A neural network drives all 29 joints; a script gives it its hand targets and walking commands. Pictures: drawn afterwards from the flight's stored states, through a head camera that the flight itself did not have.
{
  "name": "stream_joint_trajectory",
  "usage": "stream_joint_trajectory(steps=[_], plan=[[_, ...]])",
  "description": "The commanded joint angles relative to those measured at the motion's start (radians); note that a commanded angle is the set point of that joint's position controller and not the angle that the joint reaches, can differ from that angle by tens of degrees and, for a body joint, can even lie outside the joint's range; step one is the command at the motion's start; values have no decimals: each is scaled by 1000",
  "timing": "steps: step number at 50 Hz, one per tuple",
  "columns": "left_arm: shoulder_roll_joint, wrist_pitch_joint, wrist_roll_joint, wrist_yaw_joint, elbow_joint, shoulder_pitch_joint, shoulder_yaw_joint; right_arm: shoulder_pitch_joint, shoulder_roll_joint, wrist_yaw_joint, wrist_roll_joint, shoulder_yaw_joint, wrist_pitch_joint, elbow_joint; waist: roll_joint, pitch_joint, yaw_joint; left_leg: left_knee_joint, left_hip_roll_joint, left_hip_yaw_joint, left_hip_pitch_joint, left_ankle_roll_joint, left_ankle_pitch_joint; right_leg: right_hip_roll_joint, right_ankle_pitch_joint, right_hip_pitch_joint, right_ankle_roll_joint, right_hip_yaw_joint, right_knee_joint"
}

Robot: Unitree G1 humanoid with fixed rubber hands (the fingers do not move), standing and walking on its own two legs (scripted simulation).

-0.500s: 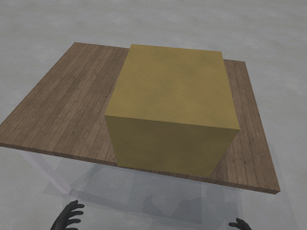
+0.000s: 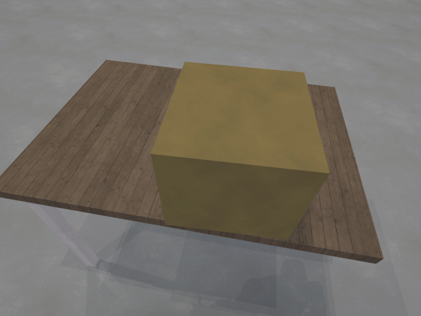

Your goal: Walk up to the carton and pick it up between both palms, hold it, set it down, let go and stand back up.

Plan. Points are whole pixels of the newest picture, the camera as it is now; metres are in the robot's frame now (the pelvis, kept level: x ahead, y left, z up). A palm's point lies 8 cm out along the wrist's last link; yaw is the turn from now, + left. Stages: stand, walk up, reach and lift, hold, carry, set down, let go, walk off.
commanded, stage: stand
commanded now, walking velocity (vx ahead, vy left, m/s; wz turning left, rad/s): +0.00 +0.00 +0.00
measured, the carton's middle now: (234, 148) +0.48 -0.04 +0.02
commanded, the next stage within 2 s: none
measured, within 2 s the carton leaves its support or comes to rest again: neither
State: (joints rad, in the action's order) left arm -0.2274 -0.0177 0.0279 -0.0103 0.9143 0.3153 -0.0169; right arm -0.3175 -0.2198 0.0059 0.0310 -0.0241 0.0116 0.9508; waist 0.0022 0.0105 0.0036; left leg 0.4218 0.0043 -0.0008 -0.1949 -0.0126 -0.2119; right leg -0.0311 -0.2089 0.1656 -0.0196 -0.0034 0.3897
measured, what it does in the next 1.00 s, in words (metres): stands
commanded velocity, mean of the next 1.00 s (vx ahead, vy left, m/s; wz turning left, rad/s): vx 0.00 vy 0.00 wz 0.00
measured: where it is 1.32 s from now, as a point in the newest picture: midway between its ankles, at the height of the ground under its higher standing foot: outside the picture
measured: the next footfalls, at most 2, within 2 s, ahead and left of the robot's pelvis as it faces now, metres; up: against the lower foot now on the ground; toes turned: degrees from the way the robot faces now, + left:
none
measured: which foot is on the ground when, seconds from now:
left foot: down 0.00-1.00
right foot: down 0.00-1.00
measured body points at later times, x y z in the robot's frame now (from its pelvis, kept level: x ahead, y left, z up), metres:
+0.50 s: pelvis -0.01 +0.00 +0.00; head -0.01 +0.01 +0.45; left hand -0.03 +0.23 -0.16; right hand -0.03 -0.23 -0.16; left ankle +0.01 +0.11 -0.74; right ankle +0.00 -0.11 -0.74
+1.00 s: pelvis -0.01 +0.00 +0.00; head -0.01 +0.01 +0.45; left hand -0.04 +0.22 -0.16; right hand -0.04 -0.21 -0.16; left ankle +0.01 +0.11 -0.74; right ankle +0.00 -0.11 -0.74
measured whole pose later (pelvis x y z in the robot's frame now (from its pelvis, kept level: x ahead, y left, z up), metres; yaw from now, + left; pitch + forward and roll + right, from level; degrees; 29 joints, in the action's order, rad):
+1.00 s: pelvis -0.01 +0.00 +0.00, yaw +1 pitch -2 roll -1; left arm -0.15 -0.01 0.01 -0.03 1.15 0.34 0.01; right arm -0.36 -0.13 0.04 0.02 0.01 0.01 1.14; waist 0.00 0.01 -0.01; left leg 0.43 0.01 -0.01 -0.20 -0.02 -0.21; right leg -0.02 -0.21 0.17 -0.01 0.01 0.40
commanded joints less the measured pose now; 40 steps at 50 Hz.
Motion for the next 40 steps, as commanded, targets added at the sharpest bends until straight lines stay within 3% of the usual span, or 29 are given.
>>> stream_joint_trajectory(steps=[1, 14, 27, 28, 29, 31, 32, 36, 37, 38, 40], plan=[[-93, -8, -3, -7, 10, 39, -18, -47, -106, 7, -2, -18, 8, 5, -11, 40, -1, -96, -88, -107, -25, -22, 27, 100, 41, 22, -19, -105, -76], [-57, 0, -7, -14, 131, 71, 5, -74, -66, 16, -7, 3, 2, 104, -13, 66, -2, -113, -84, -109, -41, -27, -22, 96, 12, 37, -19, -98, -75], [-21, 2, -10, -21, 198, 92, 21, -94, -29, 22, -11, 19, 0, 161, -10, 73, -4, -102, -80, -103, -41, -28, -11, 97, 11, 51, -20, -97, -69], [-34, -4, -12, -19, 209, 106, 12, -101, -37, 26, -14, 17, 0, 163, -17, 16, -5, -92, -84, -101, -4, -35, 11, 103, 41, 15, -7, -77, -70], [-53, -7, -16, -19, 220, 106, 8, -80, -23, 25, -12, 23, 4, 151, 6, 60, -2, -88, -84, -91, -32, -32, 26, 105, 39, 34, -6, -82, -64], [-10, -5, -10, -24, 221, 97, 18, -106, -26, 25, -16, 18, 4, 169, -15, 86, -18, -80, -85, -96, -41, -32, 43, 115, 70, 42, -6, -88, -72], [-22, 0, -16, -21, 223, 94, 16, -80, 14, 22, -13, 28, 4, 164, 7, 52, -6, -79, -77, -94, -50, -29, 33, 99, 26, 38, -5, -74, -70], [-15, 6, -10, -23, 232, 119, 23, -127, -11, 28, -14, 21, -9, 179, -24, 99, -10, -86, -81, -102, -35, -30, -13, 103, -18, 99, -4, -81, -91], [-6, 5, -10, -26, 231, 92, 22, -146, -17, 32, -13, 21, -8, 176, -14, 82, -34, -82, -80, -103, -23, -26, -16, 104, -28, 77, -11, -81, -82], [7, 1, -12, -22, 227, 93, 19, -104, -27, 35, -10, 21, -7, 174, 7, 87, -10, -89, -79, -111, -49, -30, -17, 96, 14, 53, -5, -64, -64], [39, 5, -22, -22, 233, 92, 32, -118, 7, 25, -16, 29, -7, 177, -19, 95, -23, -88, -70, -102, -40, -21, -16, 95, 25, 79, -6, -68, -53]])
